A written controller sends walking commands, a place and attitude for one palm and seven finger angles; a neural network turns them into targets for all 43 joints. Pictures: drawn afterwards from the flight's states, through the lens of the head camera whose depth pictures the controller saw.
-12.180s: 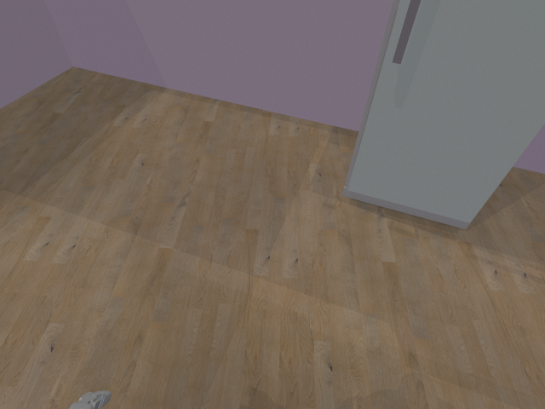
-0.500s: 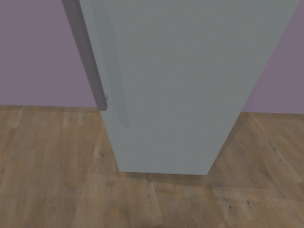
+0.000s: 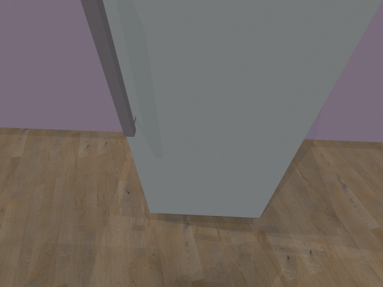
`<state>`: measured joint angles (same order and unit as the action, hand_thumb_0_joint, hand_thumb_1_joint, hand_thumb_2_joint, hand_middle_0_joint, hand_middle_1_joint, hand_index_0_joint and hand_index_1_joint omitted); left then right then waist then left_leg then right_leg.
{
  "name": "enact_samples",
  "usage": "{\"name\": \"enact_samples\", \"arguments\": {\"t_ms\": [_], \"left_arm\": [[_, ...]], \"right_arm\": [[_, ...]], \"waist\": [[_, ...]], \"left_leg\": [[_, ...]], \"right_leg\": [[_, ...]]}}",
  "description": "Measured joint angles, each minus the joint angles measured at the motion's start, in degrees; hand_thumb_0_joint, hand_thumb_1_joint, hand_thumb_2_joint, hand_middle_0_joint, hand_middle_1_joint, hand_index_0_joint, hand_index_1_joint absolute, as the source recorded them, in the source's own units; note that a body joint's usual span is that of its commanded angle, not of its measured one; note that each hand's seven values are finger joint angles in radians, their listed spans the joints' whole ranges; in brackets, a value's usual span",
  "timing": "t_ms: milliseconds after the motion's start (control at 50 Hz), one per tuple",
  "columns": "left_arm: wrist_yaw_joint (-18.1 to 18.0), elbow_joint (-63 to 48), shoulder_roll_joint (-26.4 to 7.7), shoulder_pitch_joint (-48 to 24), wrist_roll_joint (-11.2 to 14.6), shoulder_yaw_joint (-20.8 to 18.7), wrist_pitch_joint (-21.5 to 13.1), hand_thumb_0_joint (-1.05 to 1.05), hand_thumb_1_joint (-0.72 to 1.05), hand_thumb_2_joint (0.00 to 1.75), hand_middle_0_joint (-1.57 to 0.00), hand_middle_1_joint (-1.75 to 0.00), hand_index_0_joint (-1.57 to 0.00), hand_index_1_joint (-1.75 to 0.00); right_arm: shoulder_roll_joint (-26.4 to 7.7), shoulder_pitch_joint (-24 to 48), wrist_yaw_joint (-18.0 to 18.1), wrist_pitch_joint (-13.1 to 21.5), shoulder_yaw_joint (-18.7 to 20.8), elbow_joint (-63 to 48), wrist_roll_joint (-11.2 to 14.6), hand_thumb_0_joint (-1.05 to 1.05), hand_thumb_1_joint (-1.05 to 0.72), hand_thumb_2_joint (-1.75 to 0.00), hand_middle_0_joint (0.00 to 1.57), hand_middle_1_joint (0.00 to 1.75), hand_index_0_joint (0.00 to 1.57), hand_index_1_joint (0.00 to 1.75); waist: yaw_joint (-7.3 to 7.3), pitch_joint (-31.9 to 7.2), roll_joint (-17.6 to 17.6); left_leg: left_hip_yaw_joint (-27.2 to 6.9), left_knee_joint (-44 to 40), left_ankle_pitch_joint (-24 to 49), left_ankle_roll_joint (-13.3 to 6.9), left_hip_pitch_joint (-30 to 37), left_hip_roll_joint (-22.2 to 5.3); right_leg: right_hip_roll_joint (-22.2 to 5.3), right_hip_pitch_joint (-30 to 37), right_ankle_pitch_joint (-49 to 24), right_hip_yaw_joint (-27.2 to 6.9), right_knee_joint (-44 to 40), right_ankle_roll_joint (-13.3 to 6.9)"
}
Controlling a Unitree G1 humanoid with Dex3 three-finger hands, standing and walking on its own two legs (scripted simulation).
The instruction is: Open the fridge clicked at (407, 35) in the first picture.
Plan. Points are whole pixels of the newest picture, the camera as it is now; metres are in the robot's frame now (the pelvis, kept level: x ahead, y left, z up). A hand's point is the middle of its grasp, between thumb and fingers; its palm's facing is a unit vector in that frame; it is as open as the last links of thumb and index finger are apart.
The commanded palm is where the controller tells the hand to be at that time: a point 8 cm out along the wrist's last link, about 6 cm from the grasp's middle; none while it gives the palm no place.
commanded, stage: raise the hand to about handle height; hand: left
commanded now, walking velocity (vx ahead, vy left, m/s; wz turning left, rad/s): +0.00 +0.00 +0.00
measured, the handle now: (112, 53) +0.52 +0.21 +0.22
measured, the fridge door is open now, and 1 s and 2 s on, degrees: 0 0 0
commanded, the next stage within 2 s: none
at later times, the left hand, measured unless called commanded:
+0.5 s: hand (98, 281) +0.14 +0.20 -0.05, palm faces +0.06 -1.00 +0.03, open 8.6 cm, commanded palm +0.13 +0.26 -0.02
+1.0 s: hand (51, 234) +0.19 +0.27 +0.05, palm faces +0.16 -0.98 -0.09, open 11.6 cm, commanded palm +0.16 +0.31 +0.05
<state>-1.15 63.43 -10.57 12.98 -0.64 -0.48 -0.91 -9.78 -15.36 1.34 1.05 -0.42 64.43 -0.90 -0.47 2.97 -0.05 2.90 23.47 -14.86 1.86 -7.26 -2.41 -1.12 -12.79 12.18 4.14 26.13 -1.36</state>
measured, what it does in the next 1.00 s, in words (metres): stands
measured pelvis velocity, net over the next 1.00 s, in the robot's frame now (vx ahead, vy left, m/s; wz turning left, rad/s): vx -0.01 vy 0.03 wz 0.03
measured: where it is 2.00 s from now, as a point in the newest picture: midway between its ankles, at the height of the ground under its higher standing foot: outside the picture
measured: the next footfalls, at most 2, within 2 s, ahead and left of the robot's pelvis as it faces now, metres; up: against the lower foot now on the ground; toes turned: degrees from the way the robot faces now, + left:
none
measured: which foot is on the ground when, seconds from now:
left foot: down 0.00-1.00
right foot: down 0.00-1.00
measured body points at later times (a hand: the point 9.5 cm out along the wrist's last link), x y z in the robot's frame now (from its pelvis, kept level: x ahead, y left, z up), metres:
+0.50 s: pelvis -0.02 +0.01 -0.05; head +0.02 +0.03 +0.40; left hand +0.13 +0.25 -0.05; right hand +0.22 -0.24 -0.07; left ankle -0.02 +0.14 -0.74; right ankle +0.02 -0.10 -0.74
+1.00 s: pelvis -0.01 +0.03 -0.04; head +0.01 +0.04 +0.41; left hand +0.18 +0.32 +0.06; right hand +0.14 -0.19 -0.12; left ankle -0.03 +0.14 -0.74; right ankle +0.02 -0.10 -0.74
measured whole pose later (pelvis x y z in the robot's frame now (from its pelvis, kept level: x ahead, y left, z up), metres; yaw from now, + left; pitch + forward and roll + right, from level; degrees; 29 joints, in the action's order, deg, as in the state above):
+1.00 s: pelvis -0.01 +0.03 -0.04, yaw +2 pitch +6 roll -2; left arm 13.4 -8.5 -16.1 23.3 18.3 -17.5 -13.6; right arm -12.8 -18.7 3.2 14.1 -1.9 32.6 2.3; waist -0.9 -4.2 -1.2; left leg 1.0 50.4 -26.5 -0.8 -30.4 -1.6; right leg -3.4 -32.4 20.6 5.0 46.9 1.1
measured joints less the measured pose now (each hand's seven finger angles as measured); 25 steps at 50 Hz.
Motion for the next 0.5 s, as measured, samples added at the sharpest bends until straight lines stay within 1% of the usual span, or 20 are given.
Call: {"name": "enact_samples", "arguments": {"t_ms": [80,100,120,140,160,180,220,240,260,300,340,360,380,400,420,440,460,500], "left_arm": [[0.0,0.1,0.0,0.1,0.0,0.0,0.0,0.00,0.91,0.90,-0.20,-0.30,-0.20,-0.30],[-0.5,0.1,0.2,0.2,0.0,0.1,-0.3,0.00,0.91,0.90,-0.20,-0.30,-0.20,-0.30],[-0.5,-8.6,0.5,3.0,2.7,-0.7,2.7,0.01,0.91,0.90,-0.20,-0.30,-0.20,-0.30],[-0.9,-19.8,0.8,6.2,4.8,-1.8,4.1,0.01,0.91,0.90,-0.20,-0.30,-0.20,-0.30],[-1.9,-28.9,0.9,8.6,6.1,-2.1,2.0,0.02,0.90,0.89,-0.21,-0.30,-0.20,-0.30],[-3.2,-35.9,1.1,9.9,7.2,-2.1,-0.3,0.02,0.90,0.89,-0.21,-0.31,-0.20,-0.31],[-4.1,-46.7,1.6,10.1,9.6,-2.4,-3.3,0.02,0.88,0.88,-0.21,-0.32,-0.20,-0.32],[-3.7,-50.1,1.7,9.0,10.2,-2.9,-5.6,0.02,0.87,0.88,-0.21,-0.33,-0.20,-0.32],[-2.7,-52.2,1.8,7.7,10.8,-3.6,-8.8,0.02,0.86,0.87,-0.21,-0.33,-0.20,-0.33],[0.8,-54.1,1.9,5.6,12.1,-5.2,-16.3,0.01,0.82,0.86,-0.21,-0.35,-0.20,-0.35],[6.4,-54.8,1.9,5.3,13.5,-6.5,-23.5,0.01,0.79,0.84,-0.21,-0.38,-0.21,-0.38],[9.7,-54.8,1.8,5.9,14.0,-6.8,-26.6,0.01,0.77,0.84,-0.21,-0.39,-0.21,-0.39],[12.8,-54.6,1.6,6.9,14.1,-6.9,-28.7,0.00,0.75,0.83,-0.21,-0.40,-0.21,-0.40],[15.4,-54.4,1.3,8.3,14.0,-6.9,-29.6,0.00,0.73,0.82,-0.21,-0.42,-0.21,-0.42],[17.5,-54.4,1.0,9.9,13.9,-6.8,-29.4,0.00,0.71,0.81,-0.22,-0.43,-0.21,-0.43],[18.9,-54.3,0.7,11.6,14.1,-6.8,-28.5,0.00,0.68,0.80,-0.22,-0.44,-0.22,-0.44],[19.7,-54.4,0.5,13.3,14.4,-6.9,-27.1,0.00,0.66,0.79,-0.22,-0.46,-0.22,-0.46],[19.2,-55.3,0.2,16.3,15.0,-7.9,-25.1,0.01,0.61,0.77,-0.23,-0.49,-0.23,-0.49]], "right_arm": [[0.1,0.0,0.0,0.0,0.0,0.0,0.0,0.00,-0.91,-0.90,0.20,0.30,0.20,0.30],[-0.1,0.0,-0.2,-0.1,0.1,-0.2,0.2,0.00,-0.91,-0.90,0.20,0.30,0.20,0.30],[-0.3,-0.7,0.0,0.5,-0.1,-2.5,1.0,0.00,-0.91,-0.90,0.20,0.30,0.20,0.30],[-0.6,-1.8,1.0,2.8,-0.4,-5.2,1.8,0.00,-0.91,-0.90,0.20,0.30,0.20,0.30],[-0.9,-2.8,1.9,5.7,-0.4,-7.3,2.1,0.00,-0.91,-0.90,0.20,0.30,0.20,0.30],[-1.3,-3.3,2.5,8.2,-0.3,-8.8,2.6,0.00,-0.91,-0.90,0.20,0.30,0.20,0.30],[-2.3,-3.0,2.9,11.4,0.2,-12.2,3.3,0.01,-0.91,-0.90,0.20,0.30,0.20,0.30],[-2.8,-2.4,2.9,12.6,0.7,-14.1,3.2,0.01,-0.90,-0.90,0.20,0.30,0.20,0.30],[-3.1,-1.4,2.7,13.7,1.1,-16.0,3.0,0.01,-0.90,-0.90,0.20,0.30,0.20,0.30],[-3.4,1.0,1.7,15.0,1.9,-19.7,2.4,0.01,-0.90,-0.90,0.20,0.30,0.20,0.30],[-3.3,3.6,0.1,15.3,2.8,-23.8,1.8,0.01,-0.90,-0.90,0.20,0.30,0.20,0.30],[-3.4,4.8,-0.7,15.1,3.1,-26.0,1.6,0.01,-0.90,-0.90,0.20,0.30,0.20,0.30],[-3.7,5.8,-1.4,14.9,3.5,-28.1,1.6,0.01,-0.90,-0.90,0.20,0.30,0.20,0.30],[-4.0,6.5,-1.9,14.6,3.8,-30.0,1.8,0.01,-0.90,-0.90,0.20,0.30,0.20,0.30],[-4.5,7.1,-2.0,14.2,4.0,-31.8,1.9,0.01,-0.90,-0.90,0.20,0.30,0.20,0.30],[-4.9,7.4,-1.9,13.7,4.3,-33.4,2.1,0.01,-0.90,-0.90,0.20,0.30,0.20,0.30],[-5.4,7.6,-1.6,13.3,4.5,-34.8,2.1,0.01,-0.90,-0.90,0.20,0.30,0.20,0.30],[-6.2,7.5,-0.9,12.9,4.9,-36.7,2.2,0.01,-0.90,-0.90,0.20,0.30,0.20,0.30]], "waist": [[-0.02,0.1,0.2],[-0.05,-0.1,-0.2],[-0.03,0.3,-0.4],[-0.51,0.9,-0.3],[-0.87,0.7,-0.4],[-0.78,-0.1,-0.7],[0.17,-1.9,-1.4],[0.71,-2.8,-1.7],[1.12,-3.9,-1.9],[1.64,-6.3,-1.4],[1.79,-7.4,-0.3],[1.83,-7.4,0.3],[1.78,-7.3,0.8],[1.57,-7.4,1.3],[1.18,-7.4,1.9],[0.66,-7.4,2.4],[0.08,-7.3,2.9],[-1.16,-6.9,3.5]], "left_leg": [[0.0,0.0,0.0,0.0,-0.1,0.0],[-0.1,1.3,-0.5,0.0,-1.0,-0.3],[0.0,2.2,-1.0,-0.1,-1.3,-0.5],[0.2,2.5,-1.2,-0.2,-0.9,-0.3],[0.3,2.8,-1.4,-0.3,-0.9,-0.1],[0.1,3.3,-1.6,-0.4,-1.4,0.2],[-0.6,4.9,-2.2,-0.7,-2.8,0.8],[-0.9,6.1,-2.6,-0.8,-4.0,1.0],[-1.0,7.6,-3.1,-0.9,-5.5,1.1],[-0.5,11.4,-4.6,-1.0,-9.8,1.2],[0.2,15.8,-6.5,-0.9,-13.8,0.9],[0.4,18.0,-7.6,-0.8,-15.4,0.7],[0.4,20.2,-8.6,-0.8,-17.0,0.5],[0.5,22.1,-9.4,-0.8,-18.6,0.4],[0.4,23.9,-10.2,-0.8,-20.2,0.4],[0.3,25.5,-10.9,-0.8,-21.7,0.4],[0.1,26.9,-11.5,-0.9,-23.0,0.5],[-0.7,29.4,-12.5,-1.0,-25.3,0.5]], "right_leg": [[0.0,0.0,0.0,0.0,0.0,0.0],[0.3,-0.4,0.0,0.2,0.0,0.1],[0.3,-0.6,0.0,0.1,0.5,0.1],[0.2,-0.5,0.3,-0.2,1.2,0.2],[-0.1,-0.7,0.6,-0.3,1.9,0.2],[-0.4,-1.1,1.1,-0.2,2.6,0.3],[-1.1,-2.0,1.9,0.5,4.0,0.7],[-1.4,-3.0,2.4,0.7,5.1,0.9],[-1.7,-4.5,2.9,0.7,6.5,1.0],[-1.9,-9.1,4.3,0.1,10.4,1.0],[-1.8,-13.6,5.9,-0.7,14.9,0.8],[-1.7,-15.2,6.7,-1.0,16.9,0.7],[-1.6,-16.8,7.5,-1.1,18.9,0.7],[-1.7,-18.5,8.2,-1.3,20.7,0.6],[-1.7,-20.0,9.0,-1.3,22.4,0.6],[-1.8,-21.4,9.6,-1.3,23.9,0.7],[-1.9,-22.6,10.2,-1.1,25.2,0.7],[-2.1,-24.3,11.1,-0.4,27.0,0.7]]}}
